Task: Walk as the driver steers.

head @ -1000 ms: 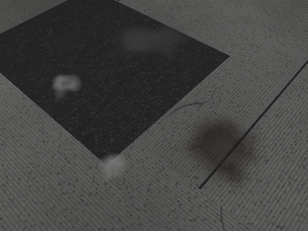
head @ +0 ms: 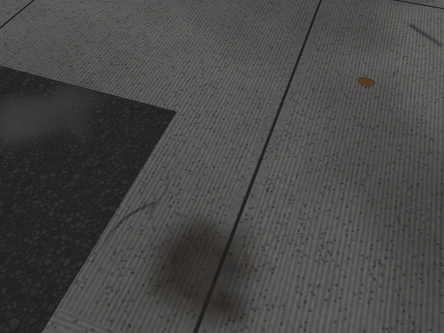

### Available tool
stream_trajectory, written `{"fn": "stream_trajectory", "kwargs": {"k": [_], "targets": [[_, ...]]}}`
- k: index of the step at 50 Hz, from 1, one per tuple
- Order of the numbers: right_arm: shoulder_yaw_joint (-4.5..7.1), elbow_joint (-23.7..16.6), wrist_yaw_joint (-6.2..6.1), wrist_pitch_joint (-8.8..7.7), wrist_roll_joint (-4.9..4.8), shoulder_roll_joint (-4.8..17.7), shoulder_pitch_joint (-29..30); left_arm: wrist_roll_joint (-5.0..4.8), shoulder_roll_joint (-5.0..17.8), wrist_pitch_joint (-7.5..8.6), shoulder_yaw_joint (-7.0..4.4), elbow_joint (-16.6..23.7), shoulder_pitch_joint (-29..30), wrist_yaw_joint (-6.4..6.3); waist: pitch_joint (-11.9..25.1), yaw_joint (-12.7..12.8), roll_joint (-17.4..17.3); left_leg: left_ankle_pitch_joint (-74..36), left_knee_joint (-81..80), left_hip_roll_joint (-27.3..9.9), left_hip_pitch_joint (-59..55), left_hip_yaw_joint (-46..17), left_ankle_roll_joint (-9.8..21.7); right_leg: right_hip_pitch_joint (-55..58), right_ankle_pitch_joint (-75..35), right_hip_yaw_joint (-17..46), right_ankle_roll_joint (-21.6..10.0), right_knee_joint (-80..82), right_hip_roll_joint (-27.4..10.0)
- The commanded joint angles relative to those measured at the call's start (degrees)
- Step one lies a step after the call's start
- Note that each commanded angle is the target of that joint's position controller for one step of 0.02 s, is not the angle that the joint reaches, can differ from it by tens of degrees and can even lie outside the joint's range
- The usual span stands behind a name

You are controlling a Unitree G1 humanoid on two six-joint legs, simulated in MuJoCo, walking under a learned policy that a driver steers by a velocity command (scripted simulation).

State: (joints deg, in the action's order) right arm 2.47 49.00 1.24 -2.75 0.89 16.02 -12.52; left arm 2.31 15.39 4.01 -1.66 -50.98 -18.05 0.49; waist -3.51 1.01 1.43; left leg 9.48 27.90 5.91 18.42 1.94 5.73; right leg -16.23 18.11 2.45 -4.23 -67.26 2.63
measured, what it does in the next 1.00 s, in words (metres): walks ahead, turning left: right foot, then left foot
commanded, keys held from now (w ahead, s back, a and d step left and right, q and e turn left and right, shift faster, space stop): w+q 0.74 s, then w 0.08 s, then w+e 0.18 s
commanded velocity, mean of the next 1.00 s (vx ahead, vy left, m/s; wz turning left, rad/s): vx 0.49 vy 0.00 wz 0.42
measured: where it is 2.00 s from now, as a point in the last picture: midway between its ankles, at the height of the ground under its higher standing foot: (163, 182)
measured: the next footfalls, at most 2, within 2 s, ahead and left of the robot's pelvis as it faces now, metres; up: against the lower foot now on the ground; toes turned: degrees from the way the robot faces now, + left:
right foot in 0.38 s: +0.40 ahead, -0.10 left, +0.00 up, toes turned +15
left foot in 0.90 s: +0.56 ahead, +0.20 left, +0.00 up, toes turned +33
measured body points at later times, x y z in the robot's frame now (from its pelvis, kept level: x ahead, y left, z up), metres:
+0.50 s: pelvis +0.28 -0.03 +0.00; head +0.31 -0.03 +0.45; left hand +0.38 +0.26 -0.09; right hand +0.38 -0.30 -0.13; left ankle +0.14 +0.05 -0.65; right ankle +0.36 -0.11 -0.73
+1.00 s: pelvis +0.51 +0.10 +0.00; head +0.53 +0.13 +0.45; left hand +0.36 +0.30 -0.15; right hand +0.78 -0.01 -0.10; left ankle +0.53 +0.18 -0.73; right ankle +0.42 -0.09 -0.64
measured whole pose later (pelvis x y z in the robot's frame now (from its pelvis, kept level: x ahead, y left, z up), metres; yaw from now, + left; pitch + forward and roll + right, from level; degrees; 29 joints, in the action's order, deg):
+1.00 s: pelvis +0.51 +0.10 +0.00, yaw +28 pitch +1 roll -1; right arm 1.1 43.3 1.1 -2.7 2.6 13.3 -4.6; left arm -0.2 12.7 2.6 -1.4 -53.2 -24.0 0.1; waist -3.8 3.7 0.1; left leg 11.9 32.1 1.6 21.3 5.7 5.7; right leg -13.5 25.0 -2.4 -2.9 -62.4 -2.0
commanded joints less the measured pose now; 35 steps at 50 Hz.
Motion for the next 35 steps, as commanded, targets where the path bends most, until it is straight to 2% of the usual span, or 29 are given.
{"fn": "stream_trajectory", "kwargs": {"k": [1, 4, 7, 10, 13, 14, 16, 17, 18, 19, 20, 21, 22, 23, 24, 25, 26, 29, 32, 35], "targets": [[1.30, -0.6, -0.27, -1.36, -0.38, 5.7, -4.0, 0.73, 5.5, 0.02, -0.80, 4.5, -0.7, 0.53, 2.6, 0.7, -4.1, -7.2, -15.8, -15.2, -10.6, -23.6, 9.5, -13.4, -1.7, 1.9, 1.7, 1.2, -5.6], [1.86, 0.4, -0.56, -1.70, -0.82, 7.1, -7.0, 0.85, 4.3, -1.12, -0.19, 6.1, 2.5, 0.81, 2.0, 0.6, -4.1, -9.3, -17.5, -13.9, -8.0, -20.7, 10.5, -15.1, -1.9, -0.3, 4.4, 7.3, -6.3], [2.11, 1.0, -0.81, -1.32, -0.88, 7.3, -10.0, 0.58, 3.6, -1.36, 0.36, 9.5, 11.9, 0.92, -0.7, -1.8, -4.2, -8.2, -19.2, -12.4, -6.9, -19.9, 9.6, -18.5, -8.5, -1.8, 6.7, 17.2, -6.8], [2.52, 1.3, -0.88, -1.07, -0.82, 7.5, -13.0, 0.08, 3.1, -1.17, 0.85, 11.7, 18.1, 1.23, 0.1, -4.3, -4.8, -11.5, -17.2, -11.2, -9.4, -19.4, 7.5, -17.8, -15.3, -2.2, 7.3, 25.4, -5.5], [2.81, 1.3, -1.15, -0.73, -0.34, 7.9, -15.1, -0.55, 3.4, -0.77, 1.00, 13.5, 22.2, 1.18, 1.0, -5.8, -5.2, -18.0, -13.6, -11.6, -12.7, -20.6, 6.6, -16.5, -16.3, -2.2, 7.1, 30.0, -3.9], [2.93, 1.1, -1.31, -0.63, -0.15, 8.1, -15.1, -0.68, 3.7, -0.59, 0.97, 14.0, 22.8, 1.09, 1.2, -5.8, -5.5, -19.6, -12.2, -12.0, -13.6, -21.4, 6.1, -15.4, -15.5, -1.8, 6.7, 31.5, -3.4], [3.28, 0.1, -1.77, -0.46, 0.06, 8.9, -13.1, -0.82, 5.0, -0.17, 0.56, 13.9, 20.2, 0.80, 1.9, -3.8, -6.2, -20.9, -9.3, -12.7, -13.4, -23.3, 4.4, -9.4, -12.7, -0.8, 5.6, 35.7, -2.6], [3.51, -0.5, -1.84, -0.46, 0.15, 9.6, -11.5, -0.92, 6.0, 0.11, 0.13, 12.9, 16.8, 0.49, 2.9, -2.1, -6.5, -22.8, -6.6, -12.5, -12.1, -23.9, 3.4, -3.8, -10.4, -0.8, 4.8, 37.6, -1.7], [3.64, -1.0, -1.61, -0.65, 0.00, 10.1, -10.1, -0.91, 7.2, 0.57, -0.51, 11.1, 10.7, -0.09, 5.5, 0.9, -5.2, -25.4, -0.4, -10.6, -10.7, -23.3, 2.3, 4.5, -9.9, -1.2, 3.7, 40.9, -0.8], [3.37, -1.4, -1.05, -1.13, -0.57, 8.8, -10.0, -0.15, 10.0, 1.38, -1.49, 9.7, 3.7, -0.96, 10.2, 4.1, -1.4, -21.6, 10.9, -6.8, -6.7, -20.2, 0.9, 15.4, -8.0, 2.7, 1.7, 43.2, -5.5], [2.08, -3.7, -0.92, -1.56, -2.13, 3.7, -11.4, 1.34, 14.6, 1.40, -2.66, 9.8, -4.4, -2.07, 19.2, 6.1, 6.7, -2.6, 27.0, -2.6, 3.0, -13.7, -0.8, 29.3, 5.5, 19.1, -1.7, 45.6, -21.0], [1.81, -5.1, -1.03, -1.04, -2.08, 3.0, -16.3, 1.05, 17.1, 0.26, -3.51, 9.5, -2.4, -1.86, 20.8, 2.0, 16.8, 23.8, 36.5, 2.1, 15.5, -8.5, -1.2, 32.1, 9.2, 41.0, -6.8, 52.3, -29.1], [2.33, -2.9, -1.52, 0.16, -0.27, 6.5, -14.7, 0.35, 11.1, -0.28, -2.66, 10.0, 1.3, -1.55, 12.5, 0.5, 6.3, 18.7, 41.6, -3.5, 19.0, -8.6, -0.9, 24.7, 14.4, 36.8, -6.5, 51.8, -26.8], [2.39, -3.0, -0.85, 0.35, 0.25, 6.3, -11.0, -0.17, 6.5, -0.19, -1.59, 10.6, 4.3, -1.26, 6.8, 0.4, 1.1, 13.4, 40.7, -5.1, 18.2, -8.2, -1.1, 17.9, 9.6, 27.6, -5.4, 52.8, -23.5], [2.26, -3.4, -0.34, 0.56, 0.27, 5.1, -9.4, 0.01, 4.9, 0.00, -1.14, 10.5, 5.7, -1.10, 4.3, -0.4, 1.3, 10.7, 39.0, -6.7, 16.8, -7.5, -1.7, 13.7, 1.4, 20.2, -4.3, 54.2, -20.8], [2.35, -3.7, 0.20, 1.12, 1.01, 4.9, -8.3, -0.12, 4.6, 0.38, -1.00, 9.8, 5.0, -1.20, 3.2, -0.7, 3.5, 9.8, 38.1, -7.8, 16.1, -6.9, -2.1, 11.6, -4.5, 15.2, -3.7, 54.9, -19.1], [2.25, -3.9, 0.74, 1.77, 1.31, 4.5, -8.4, -0.36, 4.6, 0.86, -1.02, 9.1, 4.2, -1.12, 2.9, -1.2, 4.6, 9.0, 38.1, -8.2, 15.3, -6.3, -2.5, 10.1, -8.8, 11.4, -3.3, 55.6, -17.8], [2.00, -5.8, 1.69, 2.74, 1.22, 3.7, -4.6, -1.24, 5.2, 2.30, -1.52, 7.5, 1.6, -0.62, 3.1, -1.5, 4.1, 5.4, 38.0, -8.7, 18.4, -5.7, -3.2, 11.3, -20.0, 5.3, -4.1, 56.6, -17.9], [1.64, -8.0, 2.41, 2.94, 1.35, 3.3, 0.9, -1.32, 5.2, 2.34, -1.74, 6.2, -0.3, -0.57, 1.9, -0.9, 3.4, 0.2, 34.9, -9.3, 22.8, -4.6, -4.0, 12.8, -25.0, -0.6, -4.3, 57.8, -17.3], [0.78, -10.1, 3.01, 2.63, 1.06, 2.1, 6.8, -1.20, 5.2, 2.11, -1.79, 5.0, -1.6, -0.51, 0.4, 0.0, 3.4, -6.0, 25.0, -9.1, 21.8, -2.1, -4.2, 12.7, -26.7, -6.3, -3.5, 58.1, -15.5]]}}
